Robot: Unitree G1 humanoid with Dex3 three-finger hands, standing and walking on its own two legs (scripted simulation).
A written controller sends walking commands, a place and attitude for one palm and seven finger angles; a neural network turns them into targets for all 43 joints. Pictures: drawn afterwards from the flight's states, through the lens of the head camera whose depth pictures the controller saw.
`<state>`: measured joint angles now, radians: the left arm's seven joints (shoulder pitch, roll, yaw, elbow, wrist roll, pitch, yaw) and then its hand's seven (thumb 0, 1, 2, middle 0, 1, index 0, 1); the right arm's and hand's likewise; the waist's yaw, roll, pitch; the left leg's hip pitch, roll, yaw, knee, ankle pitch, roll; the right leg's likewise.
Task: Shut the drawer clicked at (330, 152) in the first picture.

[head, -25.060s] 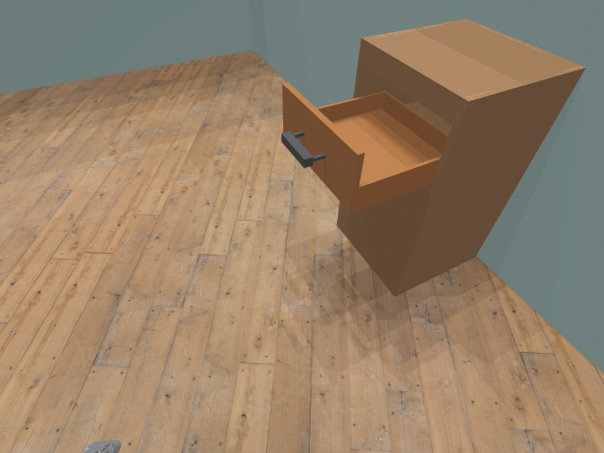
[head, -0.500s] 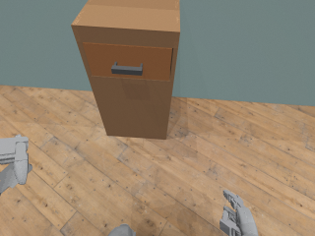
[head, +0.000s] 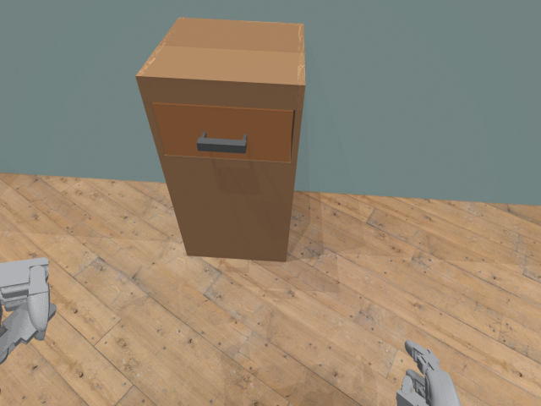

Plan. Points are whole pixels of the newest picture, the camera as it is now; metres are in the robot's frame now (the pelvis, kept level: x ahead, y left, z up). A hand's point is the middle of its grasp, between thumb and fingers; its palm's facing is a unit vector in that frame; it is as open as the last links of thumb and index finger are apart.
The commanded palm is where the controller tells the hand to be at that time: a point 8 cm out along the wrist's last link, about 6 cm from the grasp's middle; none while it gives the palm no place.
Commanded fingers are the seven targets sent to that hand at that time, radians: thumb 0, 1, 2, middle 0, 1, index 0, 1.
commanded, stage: stop stepping back and stand still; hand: left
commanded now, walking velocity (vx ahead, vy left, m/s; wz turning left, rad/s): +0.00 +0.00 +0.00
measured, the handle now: (223, 140) +0.82 +0.18 -0.10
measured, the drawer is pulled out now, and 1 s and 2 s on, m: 0.00 0.00 0.00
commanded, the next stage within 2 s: let the arm hang, fingers relaxed in 0.06 s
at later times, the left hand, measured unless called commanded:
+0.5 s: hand out of the picture +0.02 +0.20 -0.18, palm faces +0.07 -0.98 -0.20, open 3.3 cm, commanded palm none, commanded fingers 0.00 0.90 0.90 -0.68 -0.82 -0.68 -0.82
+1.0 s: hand out of the picture -0.03 +0.15 -0.17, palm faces +0.08 -0.98 -0.17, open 7.1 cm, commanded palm none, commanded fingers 0.00 0.90 0.90 -0.20 -0.30 -0.20 -0.30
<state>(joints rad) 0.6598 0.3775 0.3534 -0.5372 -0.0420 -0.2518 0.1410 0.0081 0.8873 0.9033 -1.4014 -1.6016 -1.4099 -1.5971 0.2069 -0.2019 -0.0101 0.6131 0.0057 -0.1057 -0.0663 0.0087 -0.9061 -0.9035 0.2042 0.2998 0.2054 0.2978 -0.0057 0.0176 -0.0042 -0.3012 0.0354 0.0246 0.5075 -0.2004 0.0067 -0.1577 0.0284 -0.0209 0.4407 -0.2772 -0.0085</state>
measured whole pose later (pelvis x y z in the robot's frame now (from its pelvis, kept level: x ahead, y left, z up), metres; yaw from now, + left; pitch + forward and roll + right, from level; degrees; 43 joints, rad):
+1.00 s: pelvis +0.00 +0.00 +0.00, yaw +2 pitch -2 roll +0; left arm 0.34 0.11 0.00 1.13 0.01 0.00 0.03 0.00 0.91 0.90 -0.23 -0.35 -0.24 -0.34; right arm 0.31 -0.12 -0.02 1.11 -0.01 0.02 -0.03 0.00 -0.92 -0.90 0.20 0.30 0.20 0.30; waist -0.01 0.02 0.02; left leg -0.26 0.00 0.01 0.47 -0.17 0.01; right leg -0.14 0.00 -0.04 0.47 -0.30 -0.01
